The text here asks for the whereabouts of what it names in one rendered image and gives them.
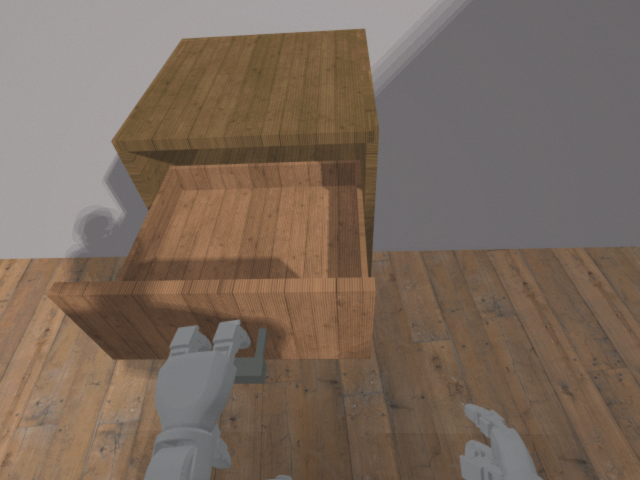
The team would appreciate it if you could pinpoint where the cabinet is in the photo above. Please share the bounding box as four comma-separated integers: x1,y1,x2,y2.
111,29,379,277

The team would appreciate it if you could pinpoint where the drawer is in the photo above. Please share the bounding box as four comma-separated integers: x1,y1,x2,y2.
46,160,376,360

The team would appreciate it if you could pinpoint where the robot right hand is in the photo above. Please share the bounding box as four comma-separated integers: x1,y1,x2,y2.
460,404,537,480

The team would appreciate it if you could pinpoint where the handle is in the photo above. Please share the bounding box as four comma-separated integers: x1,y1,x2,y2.
233,328,267,384

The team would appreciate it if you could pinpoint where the left robot forearm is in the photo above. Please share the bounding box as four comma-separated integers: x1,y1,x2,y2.
144,427,216,480

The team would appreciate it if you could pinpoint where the robot left hand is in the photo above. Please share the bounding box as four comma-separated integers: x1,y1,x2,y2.
155,320,251,469

